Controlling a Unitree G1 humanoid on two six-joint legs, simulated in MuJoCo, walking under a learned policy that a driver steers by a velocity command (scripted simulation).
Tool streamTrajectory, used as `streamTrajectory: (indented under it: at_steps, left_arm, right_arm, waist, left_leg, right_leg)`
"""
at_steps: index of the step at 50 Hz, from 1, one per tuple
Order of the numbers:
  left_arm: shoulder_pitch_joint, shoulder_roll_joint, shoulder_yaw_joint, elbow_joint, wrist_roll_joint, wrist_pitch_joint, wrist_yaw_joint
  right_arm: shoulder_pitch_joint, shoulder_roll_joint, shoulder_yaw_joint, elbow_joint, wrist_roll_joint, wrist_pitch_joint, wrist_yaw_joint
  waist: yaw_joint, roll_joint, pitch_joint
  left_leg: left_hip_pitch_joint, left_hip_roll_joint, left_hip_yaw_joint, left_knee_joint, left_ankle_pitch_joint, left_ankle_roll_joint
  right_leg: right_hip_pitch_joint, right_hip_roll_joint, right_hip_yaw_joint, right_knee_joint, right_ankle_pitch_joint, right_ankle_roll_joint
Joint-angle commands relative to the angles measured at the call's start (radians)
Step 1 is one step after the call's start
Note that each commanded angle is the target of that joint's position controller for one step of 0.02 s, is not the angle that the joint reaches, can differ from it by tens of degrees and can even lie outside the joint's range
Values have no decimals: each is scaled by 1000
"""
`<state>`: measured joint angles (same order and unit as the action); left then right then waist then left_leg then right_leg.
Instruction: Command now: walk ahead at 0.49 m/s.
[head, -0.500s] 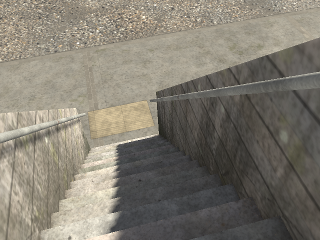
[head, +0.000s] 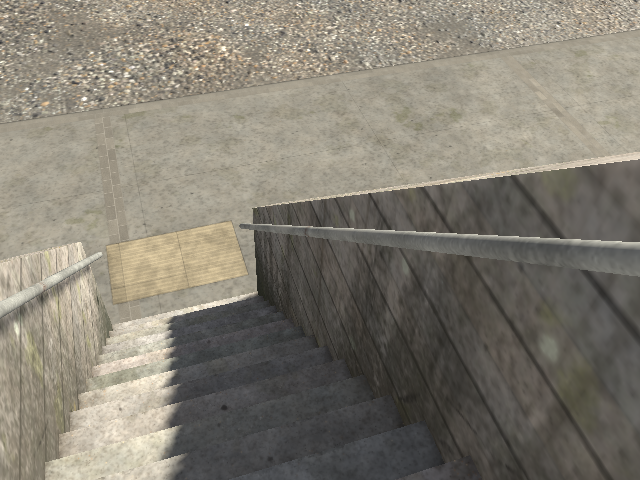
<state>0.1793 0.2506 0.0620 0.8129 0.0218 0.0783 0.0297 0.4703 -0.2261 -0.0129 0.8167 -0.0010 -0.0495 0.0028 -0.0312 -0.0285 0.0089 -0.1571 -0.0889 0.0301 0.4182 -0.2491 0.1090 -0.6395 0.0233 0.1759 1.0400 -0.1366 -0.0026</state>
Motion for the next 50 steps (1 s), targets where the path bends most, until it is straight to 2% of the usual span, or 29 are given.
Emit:
streamTrajectory:
  at_steps: [1,9,12,13,14,15,16,17,18,20,21,23,26,28,31,34,35,36,37,38,39,40,41,42,43,44,45,48,50]
  left_arm:
    - [58,71,13,-21,3,1,1]
    - [-1,73,8,-20,11,-36,-15]
    - [165,71,8,32,25,-59,-22]
    - [292,78,15,69,20,-71,-18]
    - [392,148,32,95,2,-88,-18]
    - [285,141,4,73,-22,-107,-29]
    - [216,182,17,49,-34,-112,-29]
    - [128,208,24,27,-26,-117,-28]
    - [32,142,2,2,-11,-125,-30]
    - [15,128,-12,-21,0,-142,-25]
    - [79,147,-10,-2,-3,-149,-24]
    - [127,146,-2,23,-12,-166,-8]
    - [230,170,11,39,19,-182,0]
    - [225,163,13,22,20,-193,-5]
    - [190,148,13,10,24,-196,7]
    - [216,124,5,14,60,-152,37]
    - [232,142,12,42,58,-139,52]
    - [264,149,13,56,58,-121,59]
    - [228,154,15,70,62,-98,68]
    - [237,108,9,74,57,-79,69]
    - [158,13,-4,72,49,-68,35]
    - [215,-3,-15,-17,22,-70,14]
    - [251,67,-3,-22,11,-78,7]
    - [206,98,0,-45,14,-77,18]
    - [81,140,9,-35,35,-64,23]
    - [26,148,13,-40,31,-60,21]
    - [28,138,9,-16,43,-57,20]
    - [-35,31,-21,-36,44,-35,1]
    - [-36,18,-22,-28,43,-29,0]
  right_arm:
    - [2,-165,-40,-63,-5,-14,-7]
    - [-2,-165,-47,-68,-21,41,-12]
    - [-128,-183,-52,-90,-4,65,-27]
    - [-187,-188,-56,-95,3,71,-34]
    - [-236,-169,-62,-123,17,76,-42]
    - [-167,-85,-45,-135,-7,73,-61]
    - [-104,-94,-47,-125,-29,84,-61]
    - [-146,-122,-50,-135,-23,91,-62]
    - [-220,-155,-61,-140,-14,93,-60]
    - [-187,-146,-72,-98,-29,110,-52]
    - [-192,-181,-98,-99,-29,117,-47]
    - [-276,-164,-102,-107,-48,126,-36]
    - [-376,-153,-101,-134,-50,122,-32]
    - [-411,-132,-97,-163,-52,118,-9]
    - [-439,-86,-67,-194,-16,126,35]
    - [-382,-79,-50,-181,32,113,52]
    - [-315,-84,-53,-142,32,104,42]
    - [-220,-101,-61,-94,26,99,37]
    - [-4,-102,-73,-7,38,98,27]
    - [131,-141,-85,68,15,95,25]
    - [151,-151,-59,76,-7,88,30]
    - [94,-232,-48,58,-11,78,34]
    - [112,-300,-90,67,28,71,24]
    - [96,-331,-109,50,29,53,14]
    - [-18,-248,-84,18,21,56,7]
    - [-30,-230,-72,14,14,49,6]
    - [-23,-159,-45,39,9,35,3]
    - [43,-69,1,40,18,12,-28]
    - [67,-96,-2,36,1,16,-34]
  waist:
    - [39,91,-61]
    - [19,133,-5]
    - [104,170,-21]
    - [181,107,-20]
    - [232,-124,-6]
    - [105,-143,34]
    - [61,-137,20]
    - [44,-160,27]
    - [24,-97,91]
    - [6,-70,3]
    - [-6,1,-3]
    - [32,-37,13]
    - [81,-87,24]
    - [71,-45,35]
    - [86,-80,55]
    - [113,-108,75]
    - [104,-113,89]
    - [84,-75,80]
    - [-22,-91,18]
    - [-68,32,-37]
    - [-116,194,-34]
    - [27,301,-18]
    - [20,283,-134]
    - [14,252,-182]
    - [10,131,-115]
    - [6,167,-57]
    - [35,77,10]
    - [31,50,57]
    - [15,137,28]
  left_leg:
    - [62,266,-198,-37,561,85]
    - [-6,276,-197,170,702,105]
    - [-209,258,-146,343,945,68]
    - [-284,209,-109,551,945,37]
    - [-453,35,-55,984,375,-33]
    - [-563,-78,-192,1049,-258,-41]
    - [-571,-42,-249,1020,-281,-72]
    - [-508,2,-252,919,-218,-99]
    - [-469,2,-205,915,-120,-112]
    - [-380,-1,-179,972,16,-112]
    - [-401,-22,-186,921,148,-116]
    - [-554,-27,-255,910,237,-113]
    - [-694,-27,-288,774,274,-90]
    - [-525,-48,-196,569,522,-91]
    - [-346,-9,-141,311,660,-98]
    - [-227,81,-64,75,594,-74]
    - [-180,107,-78,15,555,-48]
    - [-105,126,-60,-67,535,-26]
    - [55,169,-68,-156,562,10]
    - [245,175,-126,-189,484,37]
    - [320,199,-161,45,753,24]
    - [368,244,-235,340,1301,-25]
    - [426,304,-348,299,1103,9]
    - [317,382,-549,130,410,122]
    - [173,354,-610,3,-59,113]
    - [80,367,-708,16,-33,146]
    - [23,341,-656,107,102,136]
    - [-162,215,-594,115,33,79]
    - [-154,202,-668,95,62,94]
  right_leg:
    - [-16,-1,-54,52,127,-3]
    - [61,-27,-188,0,-7,-39]
    - [434,1,-201,-187,-241,-81]
    - [563,-3,-180,-291,-127,-122]
    - [639,-128,9,-440,411,-216]
    - [545,-275,233,-471,871,-247]
    - [467,-364,268,-541,701,-321]
    - [305,-353,281,-598,292,-331]
    - [190,-309,198,-565,302,-303]
    - [151,-297,161,-514,271,-275]
    - [148,-237,112,-429,58,-252]
    - [253,-240,105,-330,-74,-202]
    - [321,-260,116,-257,-192,-157]
    - [137,-219,40,-258,-400,-142]
    - [48,-219,-26,-201,-547,-123]
    - [119,-254,-48,-91,-501,-148]
    - [134,-272,-44,-11,-437,-146]
    - [173,-269,-70,92,-322,-147]
    - [174,-280,-92,285,-180,-153]
    - [90,-185,-178,627,-162,-152]
    - [-163,-11,-304,1174,-697,-112]
    - [-426,-28,-269,1323,-712,-101]
    - [-514,-46,-227,1318,-606,-82]
    - [-538,-86,-145,1136,-457,-55]
    - [-548,-91,-137,1063,-332,-31]
    - [-534,-91,-113,980,-324,-14]
    - [-557,-112,-55,871,-212,8]
    - [-527,-54,-114,523,-24,88]
    - [-454,-28,-122,414,85,91]
